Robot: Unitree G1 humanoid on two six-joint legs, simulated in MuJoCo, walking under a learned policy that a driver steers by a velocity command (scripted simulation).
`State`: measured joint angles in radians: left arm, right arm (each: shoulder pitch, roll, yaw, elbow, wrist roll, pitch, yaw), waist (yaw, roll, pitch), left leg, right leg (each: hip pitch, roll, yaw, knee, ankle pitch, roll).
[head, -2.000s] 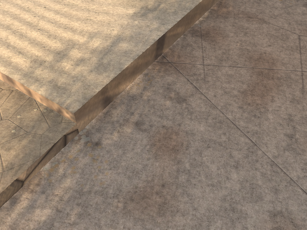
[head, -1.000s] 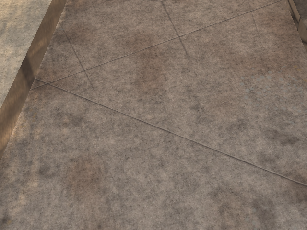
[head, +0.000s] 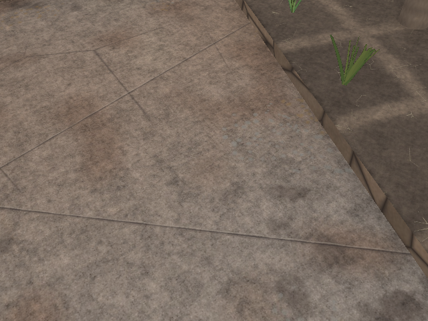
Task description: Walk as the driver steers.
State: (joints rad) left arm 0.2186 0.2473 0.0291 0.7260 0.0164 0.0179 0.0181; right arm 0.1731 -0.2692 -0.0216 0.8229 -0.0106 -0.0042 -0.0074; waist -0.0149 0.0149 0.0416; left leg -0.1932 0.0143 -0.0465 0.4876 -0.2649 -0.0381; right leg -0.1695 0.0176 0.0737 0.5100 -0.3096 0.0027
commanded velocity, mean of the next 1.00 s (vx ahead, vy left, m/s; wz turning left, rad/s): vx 0.05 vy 0.00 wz -0.01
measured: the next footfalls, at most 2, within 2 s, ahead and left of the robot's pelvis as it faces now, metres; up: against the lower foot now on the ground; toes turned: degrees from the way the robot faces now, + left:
right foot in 1.44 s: +0.42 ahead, -0.10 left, +0.00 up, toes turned +0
left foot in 1.98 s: +0.68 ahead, +0.18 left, +0.00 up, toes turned +21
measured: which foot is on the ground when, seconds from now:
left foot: down 0.00-1.00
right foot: down 0.00-0.96, up 0.98-1.00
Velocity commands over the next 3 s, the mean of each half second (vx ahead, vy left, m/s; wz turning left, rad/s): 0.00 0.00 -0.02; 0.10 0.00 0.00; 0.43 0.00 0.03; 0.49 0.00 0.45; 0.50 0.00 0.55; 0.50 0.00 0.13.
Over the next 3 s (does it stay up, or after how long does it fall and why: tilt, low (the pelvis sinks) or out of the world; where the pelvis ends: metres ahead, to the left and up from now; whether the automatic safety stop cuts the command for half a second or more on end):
stays up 1.04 0.32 -0.01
